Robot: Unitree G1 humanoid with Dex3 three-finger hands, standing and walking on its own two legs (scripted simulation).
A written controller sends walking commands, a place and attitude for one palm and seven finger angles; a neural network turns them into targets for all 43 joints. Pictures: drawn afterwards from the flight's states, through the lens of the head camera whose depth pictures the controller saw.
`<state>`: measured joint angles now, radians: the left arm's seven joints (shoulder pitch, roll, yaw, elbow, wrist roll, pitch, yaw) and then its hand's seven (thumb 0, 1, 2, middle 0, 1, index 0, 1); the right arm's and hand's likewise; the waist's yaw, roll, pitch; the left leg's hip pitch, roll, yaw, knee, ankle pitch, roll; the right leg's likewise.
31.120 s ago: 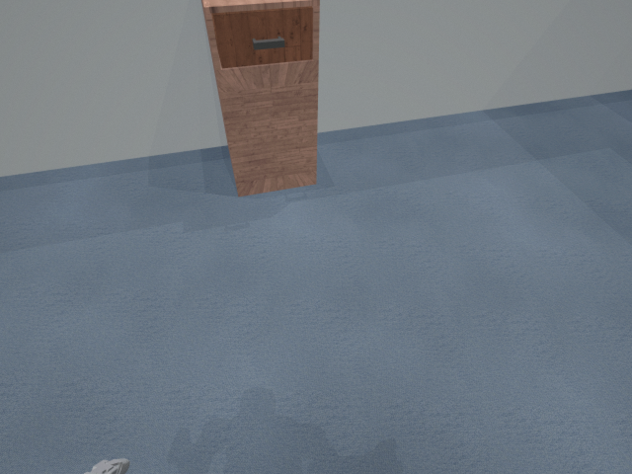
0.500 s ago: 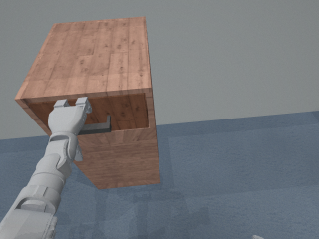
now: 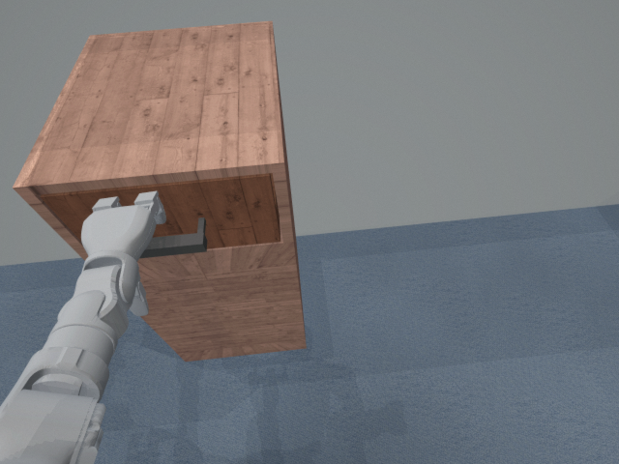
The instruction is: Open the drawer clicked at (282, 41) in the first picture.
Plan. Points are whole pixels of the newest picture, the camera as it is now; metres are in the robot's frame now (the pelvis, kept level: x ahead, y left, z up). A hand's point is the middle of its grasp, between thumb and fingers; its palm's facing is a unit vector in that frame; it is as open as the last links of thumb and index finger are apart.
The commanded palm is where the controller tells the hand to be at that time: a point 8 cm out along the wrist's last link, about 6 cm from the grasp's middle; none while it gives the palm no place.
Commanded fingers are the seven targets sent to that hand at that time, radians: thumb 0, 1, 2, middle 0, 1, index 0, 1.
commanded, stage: lower the fingers behind the handle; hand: left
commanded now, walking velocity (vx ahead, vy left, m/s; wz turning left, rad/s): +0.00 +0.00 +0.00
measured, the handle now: (173, 235) +0.47 +0.25 -0.03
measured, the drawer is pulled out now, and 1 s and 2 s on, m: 0.00 0.00 0.00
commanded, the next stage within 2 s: lift the fingers back up to retry in 1.44 s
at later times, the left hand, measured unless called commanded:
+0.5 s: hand (154, 259) +0.41 +0.26 -0.02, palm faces -0.07 -0.02 -1.00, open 13.8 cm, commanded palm +0.39 +0.25 +0.04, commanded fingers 0.00 -0.50 0.30 -0.30 -1.20 -0.30 -1.20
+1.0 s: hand (157, 259) +0.41 +0.26 -0.03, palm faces -0.02 +0.03 -1.00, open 13.8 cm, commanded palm +0.39 +0.25 +0.00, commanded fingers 0.00 -0.50 0.30 -0.30 -1.20 -0.30 -1.20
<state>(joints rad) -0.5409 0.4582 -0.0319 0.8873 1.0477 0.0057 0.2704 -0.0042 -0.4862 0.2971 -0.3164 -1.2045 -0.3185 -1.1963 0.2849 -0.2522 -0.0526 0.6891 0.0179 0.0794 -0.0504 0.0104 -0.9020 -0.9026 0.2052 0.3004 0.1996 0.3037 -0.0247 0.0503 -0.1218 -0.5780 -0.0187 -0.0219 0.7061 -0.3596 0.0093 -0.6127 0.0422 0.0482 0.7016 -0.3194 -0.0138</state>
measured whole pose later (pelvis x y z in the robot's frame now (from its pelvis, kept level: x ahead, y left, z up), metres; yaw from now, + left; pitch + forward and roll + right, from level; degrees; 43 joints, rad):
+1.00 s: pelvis -0.02 +0.01 -0.03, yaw +0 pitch +19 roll -1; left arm -0.65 0.42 -0.06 1.00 1.10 0.02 0.45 0.00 -0.49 0.30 -0.29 -1.34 -0.32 -1.20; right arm 0.29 -0.25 -0.04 0.70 0.00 0.09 -0.02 0.01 -0.90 -0.90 0.20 0.30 0.20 0.30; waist -0.05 0.04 -0.18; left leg -0.84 -0.03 -0.02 0.92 -0.42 0.02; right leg -0.86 0.04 0.04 0.89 -0.37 0.00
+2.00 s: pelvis +0.00 +0.01 -0.01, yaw +0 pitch +16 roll -1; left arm -0.53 0.42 -0.02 0.83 1.07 -0.03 0.41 0.00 -0.49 0.30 -0.31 -1.21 -0.32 -1.20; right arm 0.30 -0.25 -0.06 0.71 0.01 0.08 -0.03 0.01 -0.90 -0.90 0.20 0.30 0.20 0.30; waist -0.04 0.06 -0.16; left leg -0.70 -0.02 -0.02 0.83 -0.41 0.02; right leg -0.72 0.04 0.05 0.79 -0.35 0.00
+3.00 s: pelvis +0.00 +0.00 +0.00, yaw -1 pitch +13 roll +0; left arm -0.48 0.41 -0.01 0.79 1.07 -0.03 0.33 0.00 -0.49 0.30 -0.32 -1.20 -0.32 -1.20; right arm 0.28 -0.25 -0.06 0.69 0.01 0.09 -0.04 0.01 -0.90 -0.90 0.20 0.30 0.20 0.30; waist -0.02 0.05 -0.13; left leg -0.55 -0.02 -0.01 0.71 -0.37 0.01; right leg -0.60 0.04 0.06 0.71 -0.33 -0.01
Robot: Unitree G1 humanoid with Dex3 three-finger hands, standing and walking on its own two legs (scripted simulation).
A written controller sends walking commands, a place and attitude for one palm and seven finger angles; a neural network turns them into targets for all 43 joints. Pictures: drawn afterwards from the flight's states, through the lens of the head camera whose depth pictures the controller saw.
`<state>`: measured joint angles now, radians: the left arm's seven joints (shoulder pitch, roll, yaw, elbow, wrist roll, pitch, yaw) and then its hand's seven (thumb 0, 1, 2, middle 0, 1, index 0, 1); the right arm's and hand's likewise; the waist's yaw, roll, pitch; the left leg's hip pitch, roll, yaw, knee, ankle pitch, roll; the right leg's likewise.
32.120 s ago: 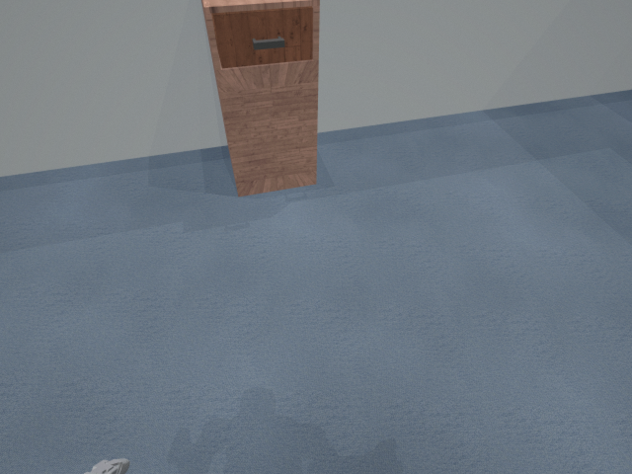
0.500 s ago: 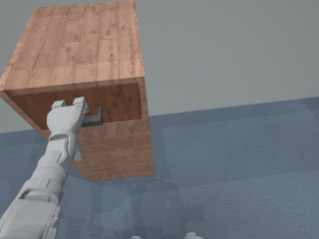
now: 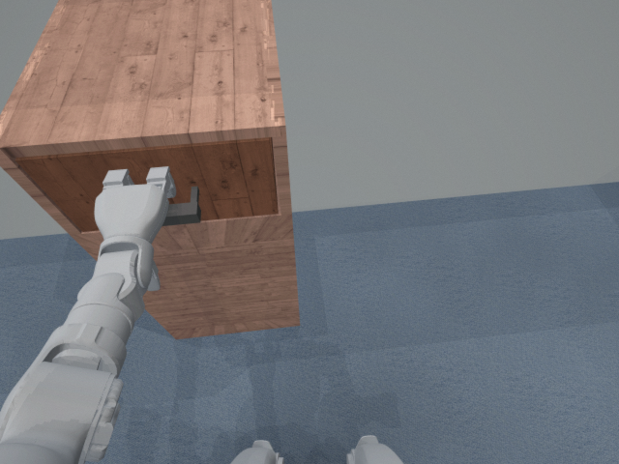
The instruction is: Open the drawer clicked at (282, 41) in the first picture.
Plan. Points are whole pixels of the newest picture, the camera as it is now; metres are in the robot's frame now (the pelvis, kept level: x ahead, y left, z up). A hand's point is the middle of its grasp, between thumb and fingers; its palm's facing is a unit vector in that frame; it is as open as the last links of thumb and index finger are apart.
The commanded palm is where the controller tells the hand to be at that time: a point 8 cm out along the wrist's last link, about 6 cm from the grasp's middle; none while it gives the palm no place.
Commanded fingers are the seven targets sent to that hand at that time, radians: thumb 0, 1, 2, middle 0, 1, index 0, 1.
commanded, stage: lower the fingers behind the handle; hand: left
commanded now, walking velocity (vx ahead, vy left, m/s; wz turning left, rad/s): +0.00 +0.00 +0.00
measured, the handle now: (164, 205) +0.48 +0.23 +0.00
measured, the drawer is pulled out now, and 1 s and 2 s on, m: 0.00 0.00 0.00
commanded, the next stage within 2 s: lift the fingers back up to retry in 0.44 s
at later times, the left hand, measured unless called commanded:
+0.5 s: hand (146, 232) +0.43 +0.25 +0.00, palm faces -0.02 +0.03 -1.00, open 13.8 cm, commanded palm +0.41 +0.24 +0.03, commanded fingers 0.00 -0.50 0.30 -0.30 -1.20 -0.30 -1.20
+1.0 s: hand (142, 218) +0.43 +0.24 +0.04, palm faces +0.04 -0.03 -1.00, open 13.8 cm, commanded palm +0.40 +0.24 +0.10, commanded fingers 0.00 -0.50 0.30 -0.30 -1.20 -0.30 -1.20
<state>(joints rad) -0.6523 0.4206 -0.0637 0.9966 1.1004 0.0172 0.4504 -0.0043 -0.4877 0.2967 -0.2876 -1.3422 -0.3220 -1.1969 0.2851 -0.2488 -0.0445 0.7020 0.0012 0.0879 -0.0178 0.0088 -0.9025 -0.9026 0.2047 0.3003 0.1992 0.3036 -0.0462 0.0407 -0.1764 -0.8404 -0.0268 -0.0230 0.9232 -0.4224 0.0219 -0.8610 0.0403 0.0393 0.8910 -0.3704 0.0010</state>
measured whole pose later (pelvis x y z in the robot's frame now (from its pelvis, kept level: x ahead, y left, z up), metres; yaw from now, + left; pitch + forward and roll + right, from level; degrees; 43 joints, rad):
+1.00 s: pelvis +0.02 +0.00 +0.02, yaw +0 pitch +16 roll -1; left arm -0.53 0.42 -0.02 0.83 1.07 -0.03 0.41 0.00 -0.49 0.30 -0.31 -1.21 -0.32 -1.20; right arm 0.30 -0.25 -0.06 0.71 0.01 0.08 -0.03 0.01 -0.90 -0.90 0.20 0.30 0.20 0.30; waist -0.04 0.06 -0.16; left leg -0.70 -0.02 -0.02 0.83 -0.41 0.02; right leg -0.72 0.04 0.05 0.79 -0.35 0.00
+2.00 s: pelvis +0.02 -0.01 +0.03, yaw -1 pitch +13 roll +0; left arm -0.48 0.41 -0.01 0.79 1.07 -0.03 0.33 0.00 -0.49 0.30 -0.32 -1.20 -0.32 -1.20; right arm 0.28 -0.25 -0.06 0.69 0.01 0.09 -0.04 0.01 -0.90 -0.90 0.20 0.30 0.20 0.30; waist -0.02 0.05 -0.13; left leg -0.55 -0.02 -0.01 0.71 -0.37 0.01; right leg -0.60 0.04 0.06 0.71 -0.33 -0.01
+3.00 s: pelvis +0.02 -0.01 +0.03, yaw +0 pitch +13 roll +0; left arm -0.55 0.39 -0.08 0.84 1.06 0.02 0.30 0.00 -0.49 0.30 -0.32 -1.20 -0.32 -1.20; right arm 0.27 -0.26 -0.06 0.69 0.02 0.07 -0.05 0.01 -0.90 -0.90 0.20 0.30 0.20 0.30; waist -0.02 0.05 -0.12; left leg -0.55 -0.02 -0.02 0.69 -0.36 0.01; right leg -0.58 0.04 0.05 0.69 -0.32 -0.02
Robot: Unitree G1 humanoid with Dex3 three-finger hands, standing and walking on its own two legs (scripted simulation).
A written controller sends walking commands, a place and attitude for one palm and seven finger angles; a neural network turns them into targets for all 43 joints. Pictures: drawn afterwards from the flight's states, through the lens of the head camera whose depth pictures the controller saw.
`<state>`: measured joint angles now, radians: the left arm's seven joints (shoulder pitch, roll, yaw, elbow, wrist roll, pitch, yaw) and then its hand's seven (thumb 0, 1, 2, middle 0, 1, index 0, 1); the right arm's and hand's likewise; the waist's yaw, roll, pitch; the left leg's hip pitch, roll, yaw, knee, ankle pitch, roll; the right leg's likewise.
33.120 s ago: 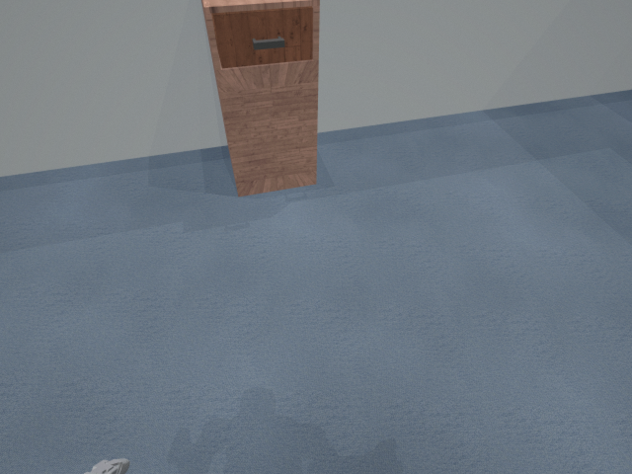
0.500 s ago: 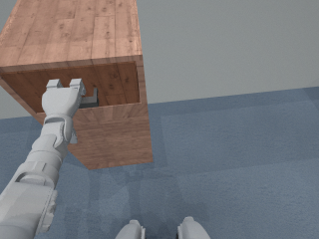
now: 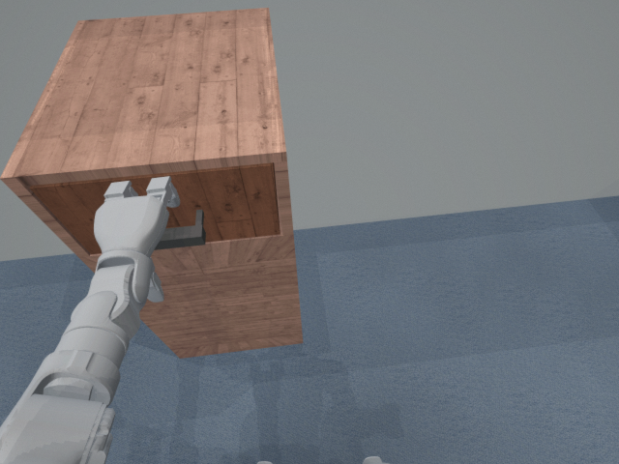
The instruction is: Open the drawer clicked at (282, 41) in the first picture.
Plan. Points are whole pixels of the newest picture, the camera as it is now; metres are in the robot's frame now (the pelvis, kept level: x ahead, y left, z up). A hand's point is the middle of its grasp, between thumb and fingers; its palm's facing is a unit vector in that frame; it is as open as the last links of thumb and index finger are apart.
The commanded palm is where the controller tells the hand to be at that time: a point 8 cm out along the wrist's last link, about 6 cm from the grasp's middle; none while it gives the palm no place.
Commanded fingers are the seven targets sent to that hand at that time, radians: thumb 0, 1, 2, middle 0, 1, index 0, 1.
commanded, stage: lift the fingers back up to retry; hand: left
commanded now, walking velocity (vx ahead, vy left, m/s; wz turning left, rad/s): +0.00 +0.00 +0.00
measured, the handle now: (170, 228) +0.47 +0.24 -0.02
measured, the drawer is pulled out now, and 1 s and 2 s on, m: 0.00 0.00 0.00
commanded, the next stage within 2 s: re-aim the fingers above the handle in 0.32 s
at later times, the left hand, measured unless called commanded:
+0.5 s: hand (142, 242) +0.40 +0.24 +0.04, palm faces -0.01 -0.03 -1.00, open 13.8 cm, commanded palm +0.38 +0.24 +0.10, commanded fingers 0.00 -0.50 0.30 -0.30 -1.20 -0.30 -1.20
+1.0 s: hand (148, 238) +0.41 +0.23 +0.04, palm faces -0.01 -0.02 -1.00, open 13.8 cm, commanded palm +0.38 +0.24 +0.10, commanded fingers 0.00 -0.50 0.30 -0.30 -1.20 -0.30 -1.20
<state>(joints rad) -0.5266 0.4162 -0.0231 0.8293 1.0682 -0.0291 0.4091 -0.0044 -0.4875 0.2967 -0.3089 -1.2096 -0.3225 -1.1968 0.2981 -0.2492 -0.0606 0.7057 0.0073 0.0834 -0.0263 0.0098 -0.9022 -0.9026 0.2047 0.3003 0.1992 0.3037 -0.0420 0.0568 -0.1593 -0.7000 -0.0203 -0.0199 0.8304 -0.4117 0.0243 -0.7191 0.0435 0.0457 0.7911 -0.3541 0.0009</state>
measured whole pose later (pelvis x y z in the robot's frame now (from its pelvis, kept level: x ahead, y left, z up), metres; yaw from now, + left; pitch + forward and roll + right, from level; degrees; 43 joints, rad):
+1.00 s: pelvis +0.01 -0.01 +0.01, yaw +0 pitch +13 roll +0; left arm -0.48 0.41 -0.01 0.79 1.07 -0.03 0.33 0.00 -0.49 0.30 -0.32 -1.20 -0.32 -1.20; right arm 0.28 -0.25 -0.06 0.69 0.01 0.09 -0.04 0.01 -0.90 -0.90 0.20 0.30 0.20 0.30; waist -0.02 0.05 -0.13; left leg -0.55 -0.02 -0.01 0.71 -0.37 0.01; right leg -0.60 0.04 0.06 0.71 -0.33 -0.01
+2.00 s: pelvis +0.01 -0.01 +0.02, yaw +0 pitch +13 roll +0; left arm -0.55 0.39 -0.08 0.84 1.06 0.02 0.30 0.00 -0.49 0.30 -0.32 -1.20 -0.32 -1.20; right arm 0.27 -0.26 -0.06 0.69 0.02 0.07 -0.05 0.01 -0.90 -0.90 0.20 0.30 0.20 0.30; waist -0.02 0.05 -0.12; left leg -0.55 -0.02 -0.02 0.69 -0.36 0.01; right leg -0.58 0.04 0.05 0.69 -0.32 -0.02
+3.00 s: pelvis +0.00 -0.01 +0.00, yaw +0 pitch +16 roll +0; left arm -0.58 0.34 -0.07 0.92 1.11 0.01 0.43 0.00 -0.49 0.30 -0.32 -1.20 -0.32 -1.20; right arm 0.28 -0.24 -0.07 0.72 0.00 0.06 -0.02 0.01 -0.90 -0.90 0.20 0.30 0.20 0.30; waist -0.04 0.05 -0.14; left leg -0.67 -0.02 -0.02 0.78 -0.39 0.01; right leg -0.70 0.04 0.05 0.77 -0.35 -0.01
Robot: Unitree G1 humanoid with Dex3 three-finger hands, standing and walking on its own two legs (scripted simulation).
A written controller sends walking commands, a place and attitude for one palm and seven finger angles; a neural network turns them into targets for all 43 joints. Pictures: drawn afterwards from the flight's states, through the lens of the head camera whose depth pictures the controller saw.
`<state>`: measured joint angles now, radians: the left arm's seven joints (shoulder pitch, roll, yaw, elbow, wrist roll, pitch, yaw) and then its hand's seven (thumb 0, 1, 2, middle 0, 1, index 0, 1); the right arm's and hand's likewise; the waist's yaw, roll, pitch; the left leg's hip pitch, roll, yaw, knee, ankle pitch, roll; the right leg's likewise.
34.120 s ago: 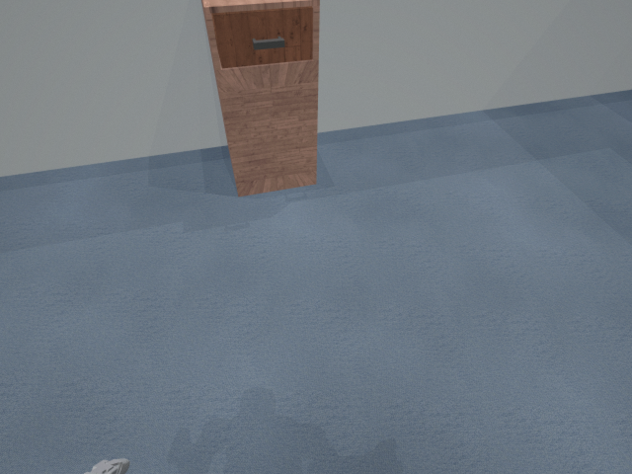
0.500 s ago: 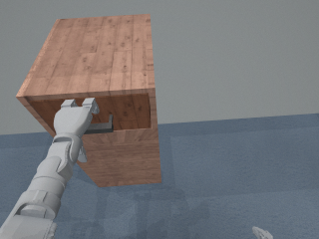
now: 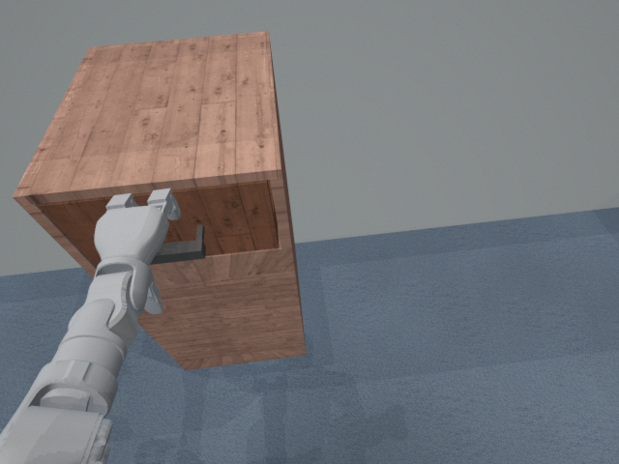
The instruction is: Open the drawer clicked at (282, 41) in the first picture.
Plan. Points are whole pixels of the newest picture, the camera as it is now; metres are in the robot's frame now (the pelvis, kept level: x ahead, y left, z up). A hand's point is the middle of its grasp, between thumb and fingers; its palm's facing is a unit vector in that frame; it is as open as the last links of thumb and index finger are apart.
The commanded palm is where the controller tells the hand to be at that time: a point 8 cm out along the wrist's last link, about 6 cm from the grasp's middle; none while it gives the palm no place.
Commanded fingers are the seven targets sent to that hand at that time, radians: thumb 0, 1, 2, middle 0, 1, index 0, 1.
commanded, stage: re-aim the fingers above the handle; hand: left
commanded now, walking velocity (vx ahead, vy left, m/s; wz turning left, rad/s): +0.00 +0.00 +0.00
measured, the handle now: (172, 242) +0.46 +0.25 -0.03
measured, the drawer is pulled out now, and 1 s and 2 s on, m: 0.00 0.00 0.00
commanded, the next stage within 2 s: lower the fingers behind the handle in 1.44 s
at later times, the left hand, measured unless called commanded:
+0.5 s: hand (160, 247) +0.40 +0.23 +0.03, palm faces +0.02 -0.01 -1.00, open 13.8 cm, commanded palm +0.38 +0.23 +0.08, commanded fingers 0.00 -0.50 0.30 -0.30 -1.20 -0.30 -1.20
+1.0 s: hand (160, 252) +0.40 +0.24 +0.02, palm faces -0.07 -0.02 -1.00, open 13.8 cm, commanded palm +0.38 +0.23 +0.08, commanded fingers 0.00 -0.50 0.30 -0.30 -1.20 -0.30 -1.20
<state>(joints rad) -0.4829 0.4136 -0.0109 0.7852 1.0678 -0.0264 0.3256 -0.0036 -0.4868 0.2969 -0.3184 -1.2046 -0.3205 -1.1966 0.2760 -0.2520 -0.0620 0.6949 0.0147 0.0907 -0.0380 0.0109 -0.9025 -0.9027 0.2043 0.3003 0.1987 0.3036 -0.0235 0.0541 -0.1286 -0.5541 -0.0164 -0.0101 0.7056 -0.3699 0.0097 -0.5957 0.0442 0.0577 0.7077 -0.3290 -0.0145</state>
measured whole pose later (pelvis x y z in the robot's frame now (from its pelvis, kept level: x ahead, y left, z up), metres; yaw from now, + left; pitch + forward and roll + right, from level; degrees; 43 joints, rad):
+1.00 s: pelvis +0.00 +0.00 +0.00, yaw +1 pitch +13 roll +0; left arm -0.55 0.39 -0.08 0.84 1.06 0.02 0.30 0.00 -0.49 0.30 -0.32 -1.20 -0.32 -1.20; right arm 0.27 -0.26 -0.06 0.69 0.02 0.07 -0.05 0.01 -0.90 -0.90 0.20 0.30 0.20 0.30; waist -0.02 0.05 -0.12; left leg -0.55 -0.02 -0.02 0.69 -0.36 0.01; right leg -0.58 0.04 0.05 0.69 -0.32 -0.02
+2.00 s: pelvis +0.00 +0.00 -0.01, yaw +0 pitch +16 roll +0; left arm -0.58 0.34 -0.07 0.92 1.11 0.01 0.43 0.00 -0.49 0.30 -0.32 -1.20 -0.32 -1.20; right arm 0.28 -0.24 -0.07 0.72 0.00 0.06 -0.02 0.01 -0.90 -0.90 0.20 0.30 0.20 0.30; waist -0.04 0.05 -0.14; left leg -0.67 -0.02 -0.02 0.78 -0.39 0.01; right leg -0.70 0.04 0.05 0.77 -0.35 -0.01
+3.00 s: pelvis -0.03 +0.00 -0.04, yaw +1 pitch +20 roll +0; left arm -0.66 0.37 -0.07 0.98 1.10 0.04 0.47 0.00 -0.49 0.30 -0.32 -1.20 -0.23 -1.28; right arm 0.30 -0.25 -0.05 0.70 0.00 0.07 -0.02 0.01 -0.90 -0.90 0.20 0.30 0.20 0.30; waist -0.05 0.04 -0.18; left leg -0.87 -0.02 -0.02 0.95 -0.42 0.01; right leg -0.90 0.05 0.04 0.93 -0.37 -0.01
